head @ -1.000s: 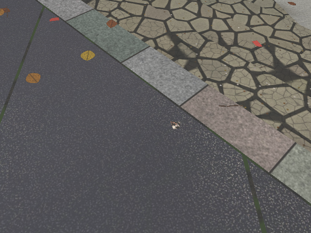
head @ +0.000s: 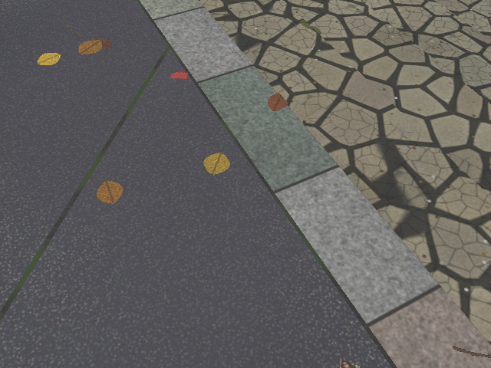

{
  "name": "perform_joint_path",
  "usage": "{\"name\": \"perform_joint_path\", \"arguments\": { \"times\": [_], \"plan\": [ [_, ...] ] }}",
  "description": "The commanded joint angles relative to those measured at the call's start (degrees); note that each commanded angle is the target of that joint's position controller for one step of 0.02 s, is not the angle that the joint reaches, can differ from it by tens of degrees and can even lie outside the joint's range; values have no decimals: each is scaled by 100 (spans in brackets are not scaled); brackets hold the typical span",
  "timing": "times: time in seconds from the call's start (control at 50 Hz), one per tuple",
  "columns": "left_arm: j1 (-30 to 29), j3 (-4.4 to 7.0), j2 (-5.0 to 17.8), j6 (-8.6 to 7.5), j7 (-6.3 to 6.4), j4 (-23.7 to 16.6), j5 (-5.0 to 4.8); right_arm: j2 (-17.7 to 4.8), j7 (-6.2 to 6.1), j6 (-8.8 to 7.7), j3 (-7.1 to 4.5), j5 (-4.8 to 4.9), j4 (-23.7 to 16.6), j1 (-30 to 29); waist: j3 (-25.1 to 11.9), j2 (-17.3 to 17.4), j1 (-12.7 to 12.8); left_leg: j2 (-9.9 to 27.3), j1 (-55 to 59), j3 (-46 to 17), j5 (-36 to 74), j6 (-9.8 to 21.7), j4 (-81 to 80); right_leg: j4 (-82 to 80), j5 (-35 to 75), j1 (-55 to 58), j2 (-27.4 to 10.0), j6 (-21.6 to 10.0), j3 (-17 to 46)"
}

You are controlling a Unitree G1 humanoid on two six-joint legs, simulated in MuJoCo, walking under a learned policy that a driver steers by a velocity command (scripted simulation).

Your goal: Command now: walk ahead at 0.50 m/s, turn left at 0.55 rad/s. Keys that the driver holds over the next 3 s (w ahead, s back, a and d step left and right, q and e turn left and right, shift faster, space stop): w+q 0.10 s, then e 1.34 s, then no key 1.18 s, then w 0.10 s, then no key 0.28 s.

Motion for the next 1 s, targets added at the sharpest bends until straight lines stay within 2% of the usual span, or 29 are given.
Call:
{"name": "perform_joint_path", "arguments": {
  "times": [0.02,0.04,0.06,0.08,0.1,0.12,0.2,0.28,0.34,0.4,0.44,0.46,0.48,0.5,0.52,0.54,0.56,0.58,0.62,0.66,0.72,0.8,0.86,0.88,0.9,0.92,0.94,0.96,1.0],
  "plan": [
    [89,-91,157,-298,-82,-852,123,-1982,-166,-23,-591,26,-3,1830,-1880,1526,-476,1848,5144,-4666,-676,1857,-1344,5118,-491,-4246,732,27,1039],
    [-535,-16,623,-579,-190,-985,-109,-1506,-148,-62,-429,-67,-22,2082,-2198,821,-863,1917,5295,-5051,-781,1730,-1897,5415,-535,-4880,567,-175,2233],
    [-950,10,739,-681,-226,-1123,-271,-1154,-158,-124,-342,-104,-16,1901,-1500,587,-834,1719,4781,-4090,-374,1427,-1825,5179,-108,-5184,285,-346,2203],
    [-976,10,693,-698,-191,-1082,-184,-941,-140,-177,-278,-66,-97,1452,-966,-24,-510,1436,3819,-3320,232,1184,-1824,4539,340,-4912,-1,-380,2187],
    [-987,79,785,-642,-139,-1023,-14,-721,-151,-194,-207,-51,-195,1072,-743,-104,-305,1208,3077,-2786,705,1010,-1888,4011,545,-4480,-176,-337,2147],
    [-782,112,806,-534,-139,-951,2,-607,-184,-197,-144,-118,-304,801,-595,-35,-103,1145,2535,-2415,1460,950,-1971,3821,695,-4082,-305,-270,2106],
    [-640,50,475,-270,-104,-883,93,-802,-300,-241,-134,-197,-153,915,-428,91,52,930,1695,-1244,3972,771,-2045,2783,1335,-3621,-254,8,1779],
    [-1213,-55,355,-259,-177,-967,48,-813,-396,-193,-87,-214,10,1034,-500,318,-251,597,1800,-472,3754,287,-2058,1035,3145,-3209,-18,-120,1575],
    [-1445,-49,480,-256,-264,-1041,2,-848,-429,-170,-60,-258,147,1027,-495,375,-365,827,2241,-446,3337,207,-1973,517,3449,-3155,111,-227,1662],
    [-1544,16,710,-254,-380,-1208,42,-941,-502,-47,-93,-210,178,857,-367,438,-302,1117,2823,-527,3540,200,-1423,388,2484,-3546,223,-399,1644],
    [-1070,81,821,-267,-458,-1161,84,-976,-594,70,-114,-123,104,693,-514,430,-45,1103,2972,-498,4121,63,-600,78,2140,-3183,444,-562,1441],
    [-541,167,984,-280,-461,-1049,97,-974,-635,118,-110,-102,53,671,-755,249,199,835,2818,-329,4041,-172,243,-385,2907,-2466,548,-739,1476],
    [-103,267,1374,-268,-408,-1073,151,-941,-645,104,-80,-207,-116,715,-1273,-455,290,323,1972,-63,2419,-529,1768,-388,5174,-1289,-205,-1156,2645],
    [-136,295,1689,-202,-351,-1175,240,-440,-552,64,50,-341,-214,1274,-1811,-1782,-156,-840,-93,-227,-2744,-962,3743,-362,7047,385,-1579,-2402,4775],
    [-169,191,1256,-140,-320,-1270,190,-703,-447,30,48,-252,-118,1317,-2452,-1204,49,-618,-439,-1176,-3029,-900,4384,-637,5764,588,-1589,-2515,5178],
    [-571,171,1105,-88,-282,-1462,121,-852,-418,54,5,-87,-199,956,-1910,-814,72,-390,-768,-1213,-2648,-890,4517,-755,4699,82,-1356,-2298,4679],
    [-834,134,965,-8,-239,-1548,28,-862,-457,117,-11,-101,-218,722,-1435,-197,14,-191,-825,-1114,-2276,-913,4225,-951,3703,-552,-1087,-1996,4283],
    [-980,95,882,68,-198,-1615,-12,-904,-512,194,-47,-166,-254,554,-1057,-4,-38,-45,-718,-1069,-2037,-939,3792,-1146,2969,-1233,-957,-1837,4097],
    [-1108,113,933,178,-147,-1698,80,-783,-558,296,-47,-176,-332,558,-759,-454,-219,-54,-173,-926,-1768,-965,2745,-1403,2154,-2043,-502,-1607,3807],
    [-1004,182,1067,233,-83,-1762,114,-633,-603,274,-10,-157,-285,666,-876,-734,-192,-173,93,-831,-1670,-1067,1991,-1394,2281,-2069,-351,-1573,3685],
    [-996,254,1195,289,-4,-1874,38,-655,-624,250,-4,-149,-272,631,-1107,-782,-112,-200,368,-913,-1228,-1166,1320,-1349,1830,-2049,-320,-1495,3803],
    [-1041,264,1158,394,24,-1996,30,-729,-579,182,-33,-115,-326,542,-996,-970,-35,-248,567,-963,-1102,-1131,627,-1340,1125,-2058,-261,-1344,4187],
    [-1141,259,1127,485,50,-2095,-17,-759,-492,63,-73,-82,-252,870,-923,-1031,-226,-285,1191,-832,-656,-944,-572,-1086,1167,-2133,-106,-1158,4324],
    [-1084,240,1054,513,62,-2112,-43,-870,-469,41,-121,-96,-195,1075,-908,-948,-310,-101,1673,-879,-388,-821,-1127,-875,1017,-2369,95,-980,4213],
    [-968,167,803,523,59,-2162,-27,-1264,-490,47,-218,-215,-206,1284,-966,-249,-277,948,2288,-1741,-500,-453,-1552,18,241,-3037,481,-684,3752],
    [-1056,153,666,458,21,-2411,-65,-1711,-502,111,-316,-401,-233,1099,-626,1590,-41,2023,2176,-3220,217,393,-1995,1330,-646,-4142,1420,-383,2423],
    [-946,276,1109,368,-22,-2332,56,-1408,-514,83,-242,-514,-458,769,-646,1412,-62,2406,1869,-3520,667,774,-1998,2699,-762,-4187,1036,-176,2597],
    [-732,365,1290,383,-52,-2157,7,-1117,-555,71,-165,-440,-612,423,-642,909,81,2105,1814,-2879,891,578,-1817,3282,-396,-4105,955,-118,2612],
    [-485,341,1083,515,-12,-1938,17,-907,-580,82,-101,-227,-689,196,-511,588,102,1535,1952,-1947,1011,172,-1609,3926,194,-4240,869,86,2440]
  ]
}}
